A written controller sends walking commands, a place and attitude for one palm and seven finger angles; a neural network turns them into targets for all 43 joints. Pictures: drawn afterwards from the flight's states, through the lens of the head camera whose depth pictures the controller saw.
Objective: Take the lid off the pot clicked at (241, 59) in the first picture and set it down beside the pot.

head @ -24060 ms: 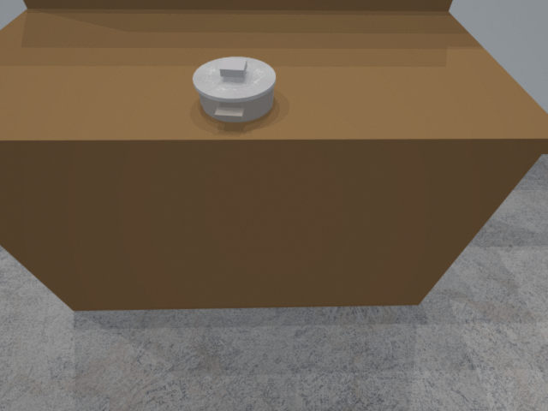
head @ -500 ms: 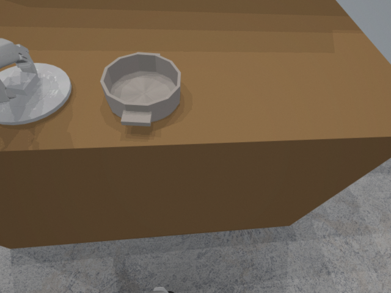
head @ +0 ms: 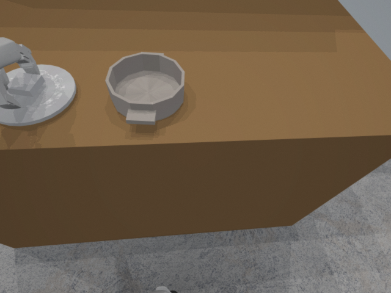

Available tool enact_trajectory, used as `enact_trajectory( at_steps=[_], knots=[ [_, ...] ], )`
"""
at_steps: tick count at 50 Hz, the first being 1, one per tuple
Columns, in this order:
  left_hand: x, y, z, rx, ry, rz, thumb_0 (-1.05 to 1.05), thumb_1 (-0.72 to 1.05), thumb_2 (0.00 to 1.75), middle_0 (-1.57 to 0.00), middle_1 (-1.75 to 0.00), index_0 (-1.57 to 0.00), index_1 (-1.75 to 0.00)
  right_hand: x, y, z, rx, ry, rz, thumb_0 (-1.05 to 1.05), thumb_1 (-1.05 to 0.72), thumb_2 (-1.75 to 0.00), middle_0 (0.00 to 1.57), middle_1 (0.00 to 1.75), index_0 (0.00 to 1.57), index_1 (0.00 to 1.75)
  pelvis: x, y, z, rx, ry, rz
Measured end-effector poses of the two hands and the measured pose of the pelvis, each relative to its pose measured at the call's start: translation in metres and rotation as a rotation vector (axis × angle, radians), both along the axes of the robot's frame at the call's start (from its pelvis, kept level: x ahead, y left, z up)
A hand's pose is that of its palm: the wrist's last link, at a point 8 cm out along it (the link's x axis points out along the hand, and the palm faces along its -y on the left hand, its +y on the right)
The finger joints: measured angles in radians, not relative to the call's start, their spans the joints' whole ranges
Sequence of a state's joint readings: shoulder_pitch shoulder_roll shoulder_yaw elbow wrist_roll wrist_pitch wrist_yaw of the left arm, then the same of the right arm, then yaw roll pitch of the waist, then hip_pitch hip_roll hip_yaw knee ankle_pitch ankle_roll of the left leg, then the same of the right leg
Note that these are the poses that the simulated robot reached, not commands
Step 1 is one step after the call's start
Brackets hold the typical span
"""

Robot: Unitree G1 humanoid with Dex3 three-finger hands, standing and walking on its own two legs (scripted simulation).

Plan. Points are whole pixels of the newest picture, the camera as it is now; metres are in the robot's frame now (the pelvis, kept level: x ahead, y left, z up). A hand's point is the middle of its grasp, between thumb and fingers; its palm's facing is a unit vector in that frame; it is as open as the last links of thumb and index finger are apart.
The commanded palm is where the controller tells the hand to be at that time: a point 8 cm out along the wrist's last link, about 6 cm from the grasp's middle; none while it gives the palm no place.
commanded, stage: open the fingers wide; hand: left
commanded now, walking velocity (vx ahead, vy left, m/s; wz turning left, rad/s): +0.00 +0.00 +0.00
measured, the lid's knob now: (25, 84) +0.50 +0.33 +0.12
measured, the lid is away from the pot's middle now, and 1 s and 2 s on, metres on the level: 0.23 0.23 0.23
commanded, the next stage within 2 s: raise the empty hand in 0.28 s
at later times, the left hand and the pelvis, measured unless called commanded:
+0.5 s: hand (1, 83) +0.47 +0.34 +0.15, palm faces -0.36 -0.10 -0.93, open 11.0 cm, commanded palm +0.48 +0.33 +0.23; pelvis +0.00 +0.01 +0.00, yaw +0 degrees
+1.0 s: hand out of the picture +0.45 +0.35 +0.21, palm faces -0.31 -0.10 -0.95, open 11.0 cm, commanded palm +0.47 +0.33 +0.28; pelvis -0.01 +0.03 +0.00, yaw +1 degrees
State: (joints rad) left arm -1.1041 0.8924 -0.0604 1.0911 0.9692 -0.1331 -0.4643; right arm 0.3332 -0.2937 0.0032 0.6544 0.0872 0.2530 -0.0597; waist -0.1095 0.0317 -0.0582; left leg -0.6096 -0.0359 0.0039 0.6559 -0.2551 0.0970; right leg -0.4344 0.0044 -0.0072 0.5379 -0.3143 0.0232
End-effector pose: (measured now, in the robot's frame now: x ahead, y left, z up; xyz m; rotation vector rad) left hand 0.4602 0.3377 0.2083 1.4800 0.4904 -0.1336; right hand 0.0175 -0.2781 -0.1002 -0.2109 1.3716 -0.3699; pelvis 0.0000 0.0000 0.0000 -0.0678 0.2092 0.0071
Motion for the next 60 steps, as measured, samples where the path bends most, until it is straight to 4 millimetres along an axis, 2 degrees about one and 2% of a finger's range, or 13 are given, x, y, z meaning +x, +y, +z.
enact_trajectory(
  at_steps=[9, 23, 31, 36, 56, 60],
  knots=[
    [0.002, 0.001, -0.002, 0.005, 0.009, -0.005, 0.0, -0.07, 0.87, -0.5, -0.69, -0.47, -0.68, -0.005, 0.004, 0.002, -0.006, 0.009, -0.004, 0.0, -0.9, -0.9, 0.2, 0.3, 0.2, 0.3, 0.0, 0.004, 0.0, -0.002, 0.0, 0.002],
    [0.006, 0.005, -0.002, -0.003, -0.007, -0.009, 0.0, -0.11, 0.89, -0.49, -0.64, -0.48, -0.64, -0.003, 0.01, 0.004, -0.016, -0.009, -0.005, 0.0, -0.9, -0.9, 0.2, 0.3, 0.2, 0.3, 0.0, 0.012, 0.0, -0.005, 0.003, -0.004],
    [0.002, 0.016, 0.021, -0.016, -0.058, 0.017, 0.0, -0.11, 0.89, -0.49, -0.63, -0.49, -0.63, 0.002, 0.016, 0.005, -0.008, -0.032, 0.001, 0.0, -0.9, -0.9, 0.2, 0.3, 0.2, 0.3, 0.001, 0.016, 0.002, -0.006, -0.006, -0.001],
    [-0.004, 0.019, 0.026, 0.003, -0.032, 0.035, 0.0, -0.12, 0.89, -0.49, -0.63, -0.49, -0.63, 0.005, 0.02, 0.004, 0.004, -0.034, 0.021, 0.0, -0.9, -0.9, 0.2, 0.3, 0.2, 0.3, -0.002, 0.019, 0.002, -0.007, -0.016, 0.008],
    [-0.01, 0.009, 0.079, 0.005, -0.111, 0.026, 0.0, -0.12, 0.89, -0.49, -0.63, -0.49, -0.63, 0.008, 0.027, 0.004, 0.009, -0.063, 0.061, 0.0, -0.9, -0.9, 0.2, 0.3, 0.2, 0.3, -0.008, 0.026, 0.005, -0.001, -0.034, 0.031],
    [-0.011, 0.01, 0.083, 0.015, -0.098, 0.058, 0.0, -0.12, 0.89, -0.49, -0.63, -0.49, -0.63, 0.007, 0.027, 0.004, 0.017, -0.066, 0.062, 0.0, -0.9, -0.9, 0.2, 0.3, 0.2, 0.3, -0.009, 0.025, 0.006, 0.002, -0.04, 0.029]
  ],
)
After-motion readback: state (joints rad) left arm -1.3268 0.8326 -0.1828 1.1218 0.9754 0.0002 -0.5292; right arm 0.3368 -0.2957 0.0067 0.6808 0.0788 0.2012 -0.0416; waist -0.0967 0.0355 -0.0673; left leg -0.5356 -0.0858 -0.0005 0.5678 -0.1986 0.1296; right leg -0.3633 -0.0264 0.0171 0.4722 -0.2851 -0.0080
